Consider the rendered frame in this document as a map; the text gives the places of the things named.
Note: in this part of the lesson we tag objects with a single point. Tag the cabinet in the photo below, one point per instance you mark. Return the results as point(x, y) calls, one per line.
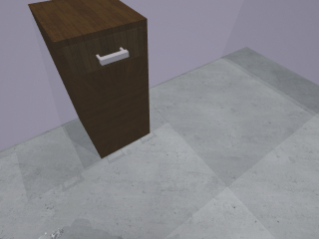
point(112, 103)

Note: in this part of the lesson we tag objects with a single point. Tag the drawer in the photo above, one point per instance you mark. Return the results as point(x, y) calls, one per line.
point(81, 57)

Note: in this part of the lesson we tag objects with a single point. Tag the handle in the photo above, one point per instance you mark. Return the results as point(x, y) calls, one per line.
point(122, 54)

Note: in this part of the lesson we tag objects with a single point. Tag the robot left hand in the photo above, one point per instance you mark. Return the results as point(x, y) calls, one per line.
point(52, 234)

